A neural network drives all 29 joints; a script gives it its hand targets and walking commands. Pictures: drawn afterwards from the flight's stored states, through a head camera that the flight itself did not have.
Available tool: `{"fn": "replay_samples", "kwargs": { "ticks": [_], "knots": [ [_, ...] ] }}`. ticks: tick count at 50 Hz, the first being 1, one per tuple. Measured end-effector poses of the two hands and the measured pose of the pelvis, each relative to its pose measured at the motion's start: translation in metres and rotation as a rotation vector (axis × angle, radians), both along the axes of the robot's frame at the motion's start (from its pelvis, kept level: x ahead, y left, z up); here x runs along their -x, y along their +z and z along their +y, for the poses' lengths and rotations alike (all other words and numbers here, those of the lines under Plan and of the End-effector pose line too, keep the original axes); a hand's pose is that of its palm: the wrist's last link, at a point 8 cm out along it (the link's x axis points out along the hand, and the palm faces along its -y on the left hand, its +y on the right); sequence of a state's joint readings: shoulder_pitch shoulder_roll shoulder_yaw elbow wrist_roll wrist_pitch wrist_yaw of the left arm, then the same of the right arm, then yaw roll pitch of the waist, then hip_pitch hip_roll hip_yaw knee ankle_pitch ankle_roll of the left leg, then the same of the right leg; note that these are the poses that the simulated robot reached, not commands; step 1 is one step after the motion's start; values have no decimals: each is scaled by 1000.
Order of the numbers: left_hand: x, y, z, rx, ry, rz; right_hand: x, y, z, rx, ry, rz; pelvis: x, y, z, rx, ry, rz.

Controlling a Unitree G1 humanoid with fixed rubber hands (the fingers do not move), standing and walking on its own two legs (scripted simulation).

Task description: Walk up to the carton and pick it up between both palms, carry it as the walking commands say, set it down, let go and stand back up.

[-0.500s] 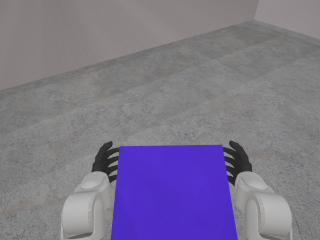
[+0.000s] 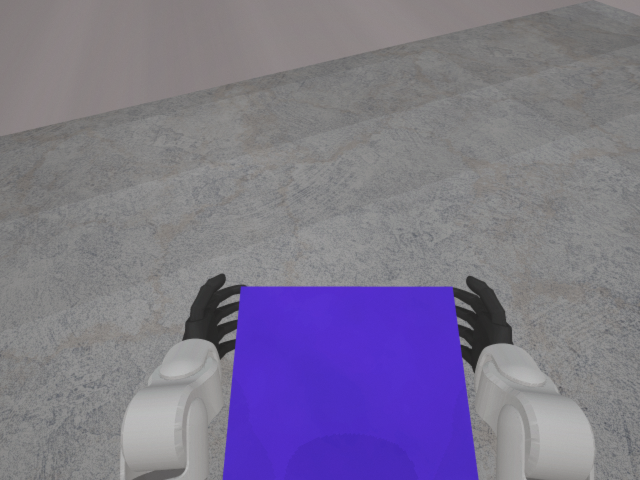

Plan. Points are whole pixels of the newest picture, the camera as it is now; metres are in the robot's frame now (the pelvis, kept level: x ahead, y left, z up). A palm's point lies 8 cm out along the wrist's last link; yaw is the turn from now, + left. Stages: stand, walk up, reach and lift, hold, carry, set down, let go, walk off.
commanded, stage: carry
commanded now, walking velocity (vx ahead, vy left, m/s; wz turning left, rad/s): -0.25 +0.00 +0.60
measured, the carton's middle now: (343, 399) +0.23 -0.01 +0.01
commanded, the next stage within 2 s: none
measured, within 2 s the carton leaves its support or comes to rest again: neither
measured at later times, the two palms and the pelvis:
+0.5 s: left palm out of the picture +0.05 +0.21 +0.11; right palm (444, 474) +0.13 -0.08 +0.10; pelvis -0.15 +0.00 +0.01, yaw +16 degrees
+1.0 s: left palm out of the picture -0.23 +0.23 +0.08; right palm out of the picture -0.05 +0.00 +0.09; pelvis -0.33 -0.04 +0.00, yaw +36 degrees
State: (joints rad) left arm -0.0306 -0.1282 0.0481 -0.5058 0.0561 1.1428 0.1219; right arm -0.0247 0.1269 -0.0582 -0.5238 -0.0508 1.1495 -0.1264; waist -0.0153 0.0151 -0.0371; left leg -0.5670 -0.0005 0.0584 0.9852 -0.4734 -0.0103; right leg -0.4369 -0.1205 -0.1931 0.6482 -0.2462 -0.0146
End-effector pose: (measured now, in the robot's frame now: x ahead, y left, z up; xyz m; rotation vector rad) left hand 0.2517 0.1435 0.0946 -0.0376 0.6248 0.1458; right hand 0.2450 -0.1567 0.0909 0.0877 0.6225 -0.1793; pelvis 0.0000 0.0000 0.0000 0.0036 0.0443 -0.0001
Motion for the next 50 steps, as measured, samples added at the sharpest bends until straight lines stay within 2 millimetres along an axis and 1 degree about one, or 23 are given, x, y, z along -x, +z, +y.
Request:
{"fn": "replay_samples", "kwargs": {
  "ticks": [3, 6, 9, 11, 14, 16, 19, 22, 25, 27, 31, 34, 38, 41, 44, 47, 48, 50],
  "knots": [
    [19, -1, 17, 9, 39, -10, 7, 2, 16, 8, 38, -10, 14, -1, 7, -5, 44, 5],
    [41, -7, 39, 21, 81, -29, 15, 2, 41, 13, 88, -29, 29, -8, 18, 0, 90, 11],
    [70, -16, 61, 28, 145, 9, 27, -3, 65, 39, 148, 9, 48, -7, 25, 4, 127, 6],
    [90, -14, 70, 37, 184, 19, 35, 0, 76, 48, 186, 19, 60, -2, 25, 17, 148, 3],
    [115, -6, 79, 40, 230, 8, 48, 8, 87, 53, 232, 7, 78, 5, 24, 27, 182, 9],
    [131, 1, 82, 35, 251, -7, 58, 13, 91, 49, 253, -7, 89, 8, 22, 30, 202, 14],
    [152, 10, 80, 20, 270, -29, 74, 18, 90, 34, 272, -27, 107, 10, 18, 33, 226, 23],
    [174, 16, 74, -2, 281, -37, 94, 17, 84, 12, 282, -36, 127, 10, 10, 33, 250, 30],
    [198, 18, 62, -30, 290, -39, 114, 11, 74, -16, 292, -38, 149, 6, -2, 27, 278, 35],
    [217, 19, 55, -48, 301, -19, 130, 7, 68, -36, 302, -17, 165, 8, -10, 25, 304, 20],
    [255, 29, 47, -52, 338, -11, 153, 19, 64, -42, 345, -14, 191, 19, -23, -39, 344, 0],
    [281, 34, 46, -61, 379, -17, 167, 24, 68, -52, 385, -24, 207, 21, -29, -68, 370, -8],
    [318, 32, 51, -59, 439, -16, 186, 25, 79, -54, 441, -33, 230, 18, -35, -78, 431, -4],
    [352, 25, 59, -44, 492, -12, 205, 22, 95, -42, 492, -32, 251, 14, -36, -70, 486, 5],
    [392, 12, 72, -19, 550, -7, 230, 16, 115, -20, 549, -26, 278, 6, -34, -51, 539, 13],
    [438, -7, 85, 18, 613, 4, 262, 5, 138, 19, 613, -15, 307, -4, -31, -30, 591, 15],
    [454, -12, 86, 33, 639, 20, 272, 1, 144, 41, 635, 2, 316, -3, -33, -24, 606, 10],
    [483, -15, 87, 47, 686, 37, 291, 2, 152, 64, 680, 15, 332, 2, -37, -3, 635, -3]
  ]
}}
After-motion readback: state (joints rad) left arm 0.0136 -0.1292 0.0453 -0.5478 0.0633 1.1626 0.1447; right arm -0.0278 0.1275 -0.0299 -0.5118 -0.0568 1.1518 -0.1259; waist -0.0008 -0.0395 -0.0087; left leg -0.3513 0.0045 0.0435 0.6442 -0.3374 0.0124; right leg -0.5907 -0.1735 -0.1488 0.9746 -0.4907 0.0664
